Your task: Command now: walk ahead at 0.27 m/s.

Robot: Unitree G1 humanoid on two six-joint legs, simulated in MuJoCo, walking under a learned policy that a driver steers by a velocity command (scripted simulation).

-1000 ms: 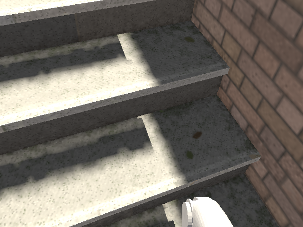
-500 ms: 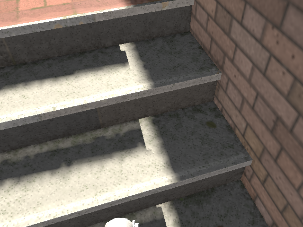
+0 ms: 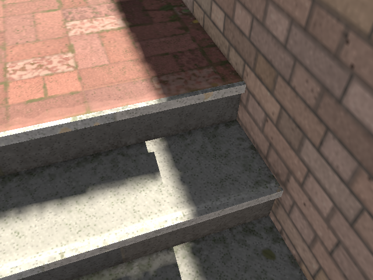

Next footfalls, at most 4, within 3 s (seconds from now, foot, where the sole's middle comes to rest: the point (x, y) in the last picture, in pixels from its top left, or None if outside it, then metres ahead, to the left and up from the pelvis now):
0.36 right None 0.44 -0.14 -0.57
0.88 left None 0.29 0.10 -0.57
1.28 right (178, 173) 0.72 0.05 -0.40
1.76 left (43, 106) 0.82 0.46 -0.23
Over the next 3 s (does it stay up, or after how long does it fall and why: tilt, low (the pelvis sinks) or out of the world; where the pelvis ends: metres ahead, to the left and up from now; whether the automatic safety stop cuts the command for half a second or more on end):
stays up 1.07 0.47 0.55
